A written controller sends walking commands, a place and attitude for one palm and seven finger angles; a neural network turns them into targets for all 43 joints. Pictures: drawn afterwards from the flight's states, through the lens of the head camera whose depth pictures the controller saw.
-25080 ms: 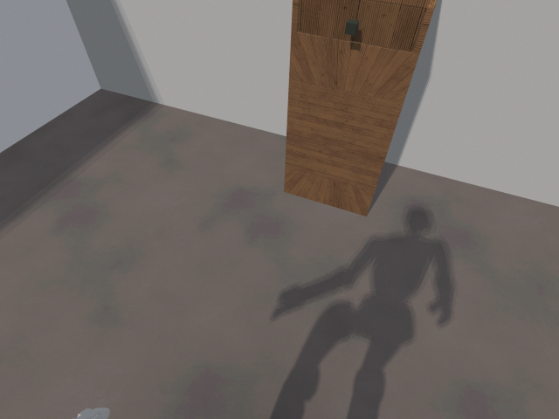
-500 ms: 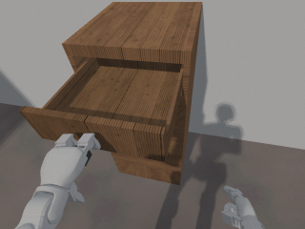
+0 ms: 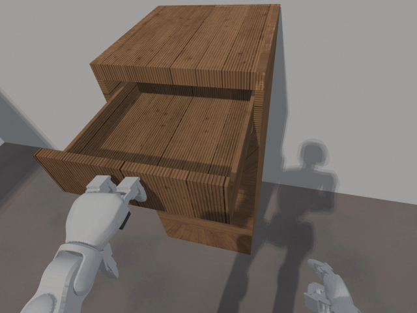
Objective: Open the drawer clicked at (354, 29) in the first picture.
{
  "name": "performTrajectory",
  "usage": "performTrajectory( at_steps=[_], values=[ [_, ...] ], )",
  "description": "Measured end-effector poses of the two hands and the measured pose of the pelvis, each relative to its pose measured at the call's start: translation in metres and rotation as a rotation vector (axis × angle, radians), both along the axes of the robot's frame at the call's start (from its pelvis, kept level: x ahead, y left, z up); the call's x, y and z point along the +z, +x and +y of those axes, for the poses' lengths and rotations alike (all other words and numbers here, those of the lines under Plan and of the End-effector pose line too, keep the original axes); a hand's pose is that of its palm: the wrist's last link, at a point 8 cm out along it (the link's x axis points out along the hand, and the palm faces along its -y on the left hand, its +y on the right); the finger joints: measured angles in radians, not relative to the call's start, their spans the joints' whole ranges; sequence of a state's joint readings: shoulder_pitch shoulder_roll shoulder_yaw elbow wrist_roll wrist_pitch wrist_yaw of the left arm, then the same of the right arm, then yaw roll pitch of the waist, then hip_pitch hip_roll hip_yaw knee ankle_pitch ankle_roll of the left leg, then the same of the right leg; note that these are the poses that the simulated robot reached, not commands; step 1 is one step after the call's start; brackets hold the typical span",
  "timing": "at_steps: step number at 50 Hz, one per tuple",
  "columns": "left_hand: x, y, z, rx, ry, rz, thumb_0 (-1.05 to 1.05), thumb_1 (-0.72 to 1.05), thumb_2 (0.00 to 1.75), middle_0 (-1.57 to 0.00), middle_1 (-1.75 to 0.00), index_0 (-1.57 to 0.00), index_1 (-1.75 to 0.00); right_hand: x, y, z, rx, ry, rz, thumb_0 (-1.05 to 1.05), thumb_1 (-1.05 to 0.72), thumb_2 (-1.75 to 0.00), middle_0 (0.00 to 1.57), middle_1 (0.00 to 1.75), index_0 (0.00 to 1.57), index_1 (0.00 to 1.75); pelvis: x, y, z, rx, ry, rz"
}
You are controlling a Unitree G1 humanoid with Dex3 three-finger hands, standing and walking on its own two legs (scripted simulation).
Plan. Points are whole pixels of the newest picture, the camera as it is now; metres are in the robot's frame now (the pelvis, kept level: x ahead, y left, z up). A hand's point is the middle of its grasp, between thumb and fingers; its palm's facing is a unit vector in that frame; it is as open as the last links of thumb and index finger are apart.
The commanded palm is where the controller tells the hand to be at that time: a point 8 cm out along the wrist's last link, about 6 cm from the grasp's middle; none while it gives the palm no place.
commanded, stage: lift the hand off the handle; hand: left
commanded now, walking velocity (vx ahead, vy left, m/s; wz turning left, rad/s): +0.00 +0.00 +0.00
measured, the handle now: (120, 206) +0.26 +0.21 +0.09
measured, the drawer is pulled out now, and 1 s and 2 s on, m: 0.27 0.27 0.27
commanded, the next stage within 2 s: draw the hand back to the body in 1.14 s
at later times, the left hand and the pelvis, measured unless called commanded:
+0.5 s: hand (100, 201) +0.23 +0.21 +0.16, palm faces +0.13 -0.06 -0.99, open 13.4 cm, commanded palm +0.19 +0.21 +0.22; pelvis +0.00 -0.01 +0.01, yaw +1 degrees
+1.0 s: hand (92, 163) +0.24 +0.20 +0.23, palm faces +0.21 -0.01 -0.98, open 13.9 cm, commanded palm +0.20 +0.20 +0.30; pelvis -0.02 -0.02 +0.00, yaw +1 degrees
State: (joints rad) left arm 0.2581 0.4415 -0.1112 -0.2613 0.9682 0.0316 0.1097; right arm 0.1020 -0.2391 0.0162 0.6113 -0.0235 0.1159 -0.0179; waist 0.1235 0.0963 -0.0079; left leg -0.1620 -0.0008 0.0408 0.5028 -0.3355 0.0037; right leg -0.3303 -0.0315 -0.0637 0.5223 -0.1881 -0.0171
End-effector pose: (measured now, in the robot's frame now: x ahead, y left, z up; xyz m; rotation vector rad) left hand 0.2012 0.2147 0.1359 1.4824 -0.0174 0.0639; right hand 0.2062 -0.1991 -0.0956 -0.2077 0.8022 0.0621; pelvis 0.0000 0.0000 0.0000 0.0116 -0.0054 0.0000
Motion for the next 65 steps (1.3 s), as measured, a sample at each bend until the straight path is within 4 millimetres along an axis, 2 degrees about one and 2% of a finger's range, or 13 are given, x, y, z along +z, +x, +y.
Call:
performTrajectory(
  at_steps=[8,20,32,40,54,59,65],
  values=[
    [0.030,-0.002,-0.001,-0.011,0.002,-0.055,0.00,-0.49,0.30,-0.32,-1.20,-0.39,-1.24,0.010,0.012,0.004,0.005,0.024,-0.042,0.01,-0.91,-0.90,0.20,0.30,0.20,0.30,0.003,0.003,0.001,-0.002,-0.003,-0.019],
    [0.055,-0.001,-0.003,-0.016,0.017,-0.050,0.00,-0.50,0.30,-0.33,-1.21,-0.41,-1.24,0.019,0.020,0.001,0.023,0.029,-0.065,0.01,-0.91,-0.90,0.20,0.30,0.20,0.30,0.006,0.001,-0.003,0.005,-0.002,-0.048],
    [0.100,0.009,-0.001,-0.019,0.046,-0.122,0.00,-0.50,0.30,-0.32,-1.20,-0.34,-1.21,0.017,0.010,-0.006,0.013,0.057,-0.062,0.01,-0.91,-0.90,0.20,0.30,0.20,0.30,0.007,-0.006,-0.009,0.010,0.003,-0.060],
    [0.117,0.008,-0.014,-0.074,0.064,-0.116,0.00,-0.50,0.30,-0.32,-1.20,-0.32,-1.20,0.014,0.000,-0.015,-0.002,0.074,-0.067,0.01,-0.91,-0.90,0.20,0.30,0.19,0.30,0.006,-0.010,-0.011,0.002,0.009,-0.058],
    [0.155,0.013,-0.018,-0.064,0.093,-0.175,0.00,-0.50,0.30,-0.32,-1.20,-0.32,-1.20,0.009,-0.008,-0.021,0.009,0.093,-0.076,0.01,-0.91,-0.90,0.19,0.30,0.19,0.30,0.004,-0.021,-0.018,0.010,0.018,-0.056],
    [0.158,0.016,-0.014,-0.042,0.092,-0.142,0.00,-0.50,0.30,-0.32,-1.20,-0.32,-1.20,0.011,-0.009,-0.023,0.001,0.108,-0.091,0.01,-0.91,-0.90,0.20,0.30,0.19,0.30,0.003,-0.024,-0.021,0.005,0.021,-0.049],
    [0.147,0.006,-0.012,-0.065,0.080,-0.090,0.00,-0.50,0.30,-0.32,-1.20,-0.32,-1.20,0.012,-0.013,-0.031,0.000,0.084,-0.101,0.01,-0.91,-0.90,0.20,0.30,0.19,0.30,0.001,-0.025,-0.023,0.008,0.020,-0.048]
  ],
)
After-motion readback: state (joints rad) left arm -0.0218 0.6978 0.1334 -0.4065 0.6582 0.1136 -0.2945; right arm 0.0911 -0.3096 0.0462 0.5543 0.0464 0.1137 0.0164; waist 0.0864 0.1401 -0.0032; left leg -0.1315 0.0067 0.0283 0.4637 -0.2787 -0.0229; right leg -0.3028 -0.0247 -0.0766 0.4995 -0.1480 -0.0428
